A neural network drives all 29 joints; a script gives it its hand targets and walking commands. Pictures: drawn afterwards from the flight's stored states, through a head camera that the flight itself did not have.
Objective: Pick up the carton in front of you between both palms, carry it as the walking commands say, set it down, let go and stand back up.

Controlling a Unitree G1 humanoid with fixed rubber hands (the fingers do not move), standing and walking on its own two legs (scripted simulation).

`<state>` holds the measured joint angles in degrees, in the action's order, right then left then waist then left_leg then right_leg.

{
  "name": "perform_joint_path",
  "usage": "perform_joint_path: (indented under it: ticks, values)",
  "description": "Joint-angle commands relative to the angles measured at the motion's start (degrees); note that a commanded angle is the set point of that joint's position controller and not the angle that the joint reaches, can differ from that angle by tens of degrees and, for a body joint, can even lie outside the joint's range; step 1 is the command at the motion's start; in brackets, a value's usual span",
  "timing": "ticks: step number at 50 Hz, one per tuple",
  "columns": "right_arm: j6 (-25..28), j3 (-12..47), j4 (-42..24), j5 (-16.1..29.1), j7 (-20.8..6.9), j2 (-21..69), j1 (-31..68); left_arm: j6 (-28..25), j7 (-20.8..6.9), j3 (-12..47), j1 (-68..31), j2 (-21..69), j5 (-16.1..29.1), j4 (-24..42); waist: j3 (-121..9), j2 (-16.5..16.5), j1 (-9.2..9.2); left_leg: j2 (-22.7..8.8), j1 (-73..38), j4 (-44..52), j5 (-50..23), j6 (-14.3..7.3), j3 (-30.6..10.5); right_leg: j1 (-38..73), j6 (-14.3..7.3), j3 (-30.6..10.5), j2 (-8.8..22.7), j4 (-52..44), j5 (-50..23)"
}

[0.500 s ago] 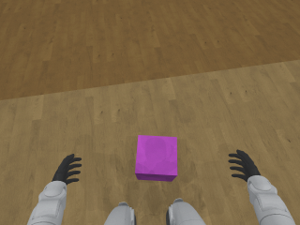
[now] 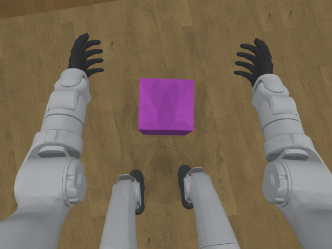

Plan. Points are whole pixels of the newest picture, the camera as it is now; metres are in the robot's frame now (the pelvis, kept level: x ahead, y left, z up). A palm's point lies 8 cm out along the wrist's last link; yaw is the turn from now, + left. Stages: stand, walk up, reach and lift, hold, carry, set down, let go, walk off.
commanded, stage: reach and lift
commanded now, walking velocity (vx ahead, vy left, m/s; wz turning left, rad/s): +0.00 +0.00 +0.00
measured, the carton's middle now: (165, 110) +0.50 -0.04 -0.52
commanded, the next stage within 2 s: none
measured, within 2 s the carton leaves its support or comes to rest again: leaves its support in 1.84 s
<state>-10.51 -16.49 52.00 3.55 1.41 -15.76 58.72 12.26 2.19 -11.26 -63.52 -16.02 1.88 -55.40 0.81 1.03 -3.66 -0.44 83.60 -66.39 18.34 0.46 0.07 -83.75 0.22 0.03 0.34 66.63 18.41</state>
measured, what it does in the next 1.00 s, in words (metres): lowers itself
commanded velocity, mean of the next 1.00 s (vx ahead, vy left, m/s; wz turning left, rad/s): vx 0.00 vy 0.00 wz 0.00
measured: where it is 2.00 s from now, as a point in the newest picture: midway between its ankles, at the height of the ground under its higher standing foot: (162, 197)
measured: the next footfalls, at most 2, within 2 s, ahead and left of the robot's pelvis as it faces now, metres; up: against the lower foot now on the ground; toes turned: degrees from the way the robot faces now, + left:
none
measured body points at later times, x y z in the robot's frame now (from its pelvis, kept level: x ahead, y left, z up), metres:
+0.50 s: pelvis +0.02 +0.00 -0.12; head +0.35 +0.00 +0.18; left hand +0.53 +0.15 -0.29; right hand +0.49 -0.24 -0.28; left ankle +0.10 +0.12 -0.61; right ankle +0.10 -0.12 -0.61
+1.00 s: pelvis -0.03 +0.00 -0.27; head +0.34 -0.01 -0.03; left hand +0.53 +0.14 -0.46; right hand +0.49 -0.23 -0.46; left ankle +0.10 +0.12 -0.61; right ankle +0.10 -0.12 -0.61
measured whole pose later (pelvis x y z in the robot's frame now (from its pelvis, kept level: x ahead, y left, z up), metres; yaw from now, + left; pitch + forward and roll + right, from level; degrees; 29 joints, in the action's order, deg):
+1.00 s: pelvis -0.03 +0.00 -0.27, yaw +0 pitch +38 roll +0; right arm -0.1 -6.3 66.3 15.8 6.4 -20.7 79.5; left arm 2.2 7.7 0.3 -83.1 -21.3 14.2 -66.6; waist 20.1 0.2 -3.7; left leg 0.3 131.4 -122.7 29.3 0.9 -0.9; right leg -131.4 0.6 -0.3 0.0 122.7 29.2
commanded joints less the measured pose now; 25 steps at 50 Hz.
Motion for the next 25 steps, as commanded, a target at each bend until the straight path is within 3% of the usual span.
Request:
perform_joint_path:
  ticks: [1,7,14,19,25]
  values:
    - [2.1,-2.7,-4.3,-1.5,0.3,-6.8,15.0,-2.1,0.2,-2.6,-16.6,-6.4,-1.7,3.3,-54.1,0.0,-1.56,4.3,-23.9,5.6,1.5,1.0,1.1,23.4,2.7,2.1,-3.1,-7.4,-1.7]
    - [5.5,-5.5,-5.6,-4.1,-0.5,-3.7,12.4,-5.4,0.0,-5.3,-14.3,-3.7,-5.7,4.7,-58.4,0.9,-1.36,4.7,-21.9,3.3,-8.8,0.9,1.0,20.1,2.6,2.1,-3.5,-4.7,-13.1]
    - [9.5,-6.8,-3.6,-5.0,-0.9,-1.0,6.8,-9.0,0.7,-5.4,-8.1,0.2,-6.3,4.5,-55.5,1.1,-1.07,4.4,-8.8,-7.7,-15.3,1.2,0.0,6.2,2.6,1.4,-3.6,5.9,-19.6]
    - [11.1,-4.6,-3.5,-2.3,0.0,-2.6,5.4,-10.3,2.2,-2.4,-7.3,-0.3,-3.3,6.2,-58.7,2.3,-1.33,4.4,-3.5,-18.2,-19.3,1.5,-0.6,-2.6,2.8,1.2,-3.6,15.4,-21.4]
    - [11.4,0.7,-7.2,4.3,1.9,-7.9,8.5,-10.4,4.4,3.9,-10.7,-3.7,3.0,11.5,-70.6,3.6,-1.78,4.3,-7.3,-29.8,-22.4,1.8,-0.2,-5.9,3.1,2.2,-3.3,26.2,-21.5]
